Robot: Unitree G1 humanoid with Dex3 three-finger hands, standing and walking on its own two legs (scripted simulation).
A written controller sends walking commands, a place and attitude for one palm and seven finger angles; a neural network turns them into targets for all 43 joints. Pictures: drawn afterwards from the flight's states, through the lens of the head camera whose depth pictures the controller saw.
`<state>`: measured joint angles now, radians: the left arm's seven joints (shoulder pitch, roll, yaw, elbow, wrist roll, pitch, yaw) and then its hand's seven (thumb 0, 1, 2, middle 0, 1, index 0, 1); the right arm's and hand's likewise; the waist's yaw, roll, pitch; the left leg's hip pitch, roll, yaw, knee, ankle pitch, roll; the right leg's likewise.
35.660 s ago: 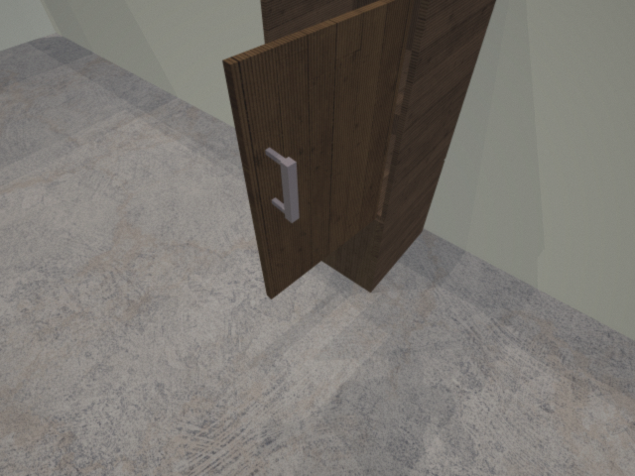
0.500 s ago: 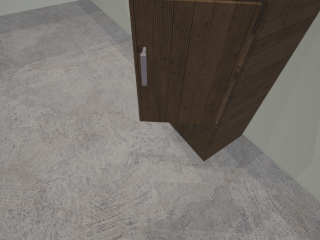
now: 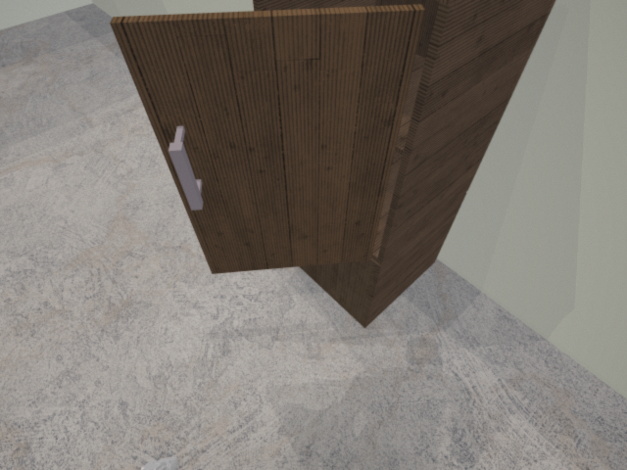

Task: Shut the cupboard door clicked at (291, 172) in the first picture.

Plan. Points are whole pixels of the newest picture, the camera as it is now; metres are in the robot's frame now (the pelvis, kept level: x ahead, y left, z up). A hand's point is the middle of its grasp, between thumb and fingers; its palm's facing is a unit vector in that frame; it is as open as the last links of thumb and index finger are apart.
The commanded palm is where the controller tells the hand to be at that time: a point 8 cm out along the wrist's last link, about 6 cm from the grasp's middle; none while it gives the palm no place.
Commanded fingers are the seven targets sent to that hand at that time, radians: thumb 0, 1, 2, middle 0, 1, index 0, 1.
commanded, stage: take the last steps up to it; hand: left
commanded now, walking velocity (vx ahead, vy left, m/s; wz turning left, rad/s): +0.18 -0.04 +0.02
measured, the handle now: (188, 169) +0.55 +0.22 +0.04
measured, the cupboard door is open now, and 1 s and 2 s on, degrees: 53 53 53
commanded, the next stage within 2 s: come to a stop and stand still in 0.06 s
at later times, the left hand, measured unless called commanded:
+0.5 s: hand out of the picture +0.13 +0.16 -0.16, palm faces +0.06 -0.97 -0.24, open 7.4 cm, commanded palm none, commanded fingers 0.00 0.90 0.90 -0.20 -0.30 -0.20 -0.30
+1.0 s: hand out of the picture +0.14 +0.21 -0.17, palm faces +0.00 -0.97 -0.25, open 7.4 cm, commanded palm none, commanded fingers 0.00 0.90 0.90 -0.20 -0.30 -0.20 -0.30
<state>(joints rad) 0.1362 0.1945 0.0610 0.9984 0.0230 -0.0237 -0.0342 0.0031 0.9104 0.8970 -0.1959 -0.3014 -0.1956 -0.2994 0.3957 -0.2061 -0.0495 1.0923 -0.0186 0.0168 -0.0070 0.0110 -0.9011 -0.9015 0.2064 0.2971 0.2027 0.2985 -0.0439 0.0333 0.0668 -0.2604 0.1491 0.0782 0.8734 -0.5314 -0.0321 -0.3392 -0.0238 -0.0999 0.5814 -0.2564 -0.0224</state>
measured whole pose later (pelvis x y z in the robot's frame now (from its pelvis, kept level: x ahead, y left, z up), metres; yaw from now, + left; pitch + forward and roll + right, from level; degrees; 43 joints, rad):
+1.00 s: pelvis +0.07 +0.01 -0.01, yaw -2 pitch -2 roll +0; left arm 0.28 0.22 0.01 0.87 0.02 0.03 0.04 0.00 0.91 0.90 -0.20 -0.30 -0.20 -0.30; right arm 0.19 -0.18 -0.03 0.87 -0.02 0.02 -0.01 0.01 -0.90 -0.90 0.20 0.30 0.20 0.30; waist 0.01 -0.01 0.04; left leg -0.31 0.00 0.05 0.68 -0.34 0.03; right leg -0.25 -0.05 -0.01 0.67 -0.39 0.04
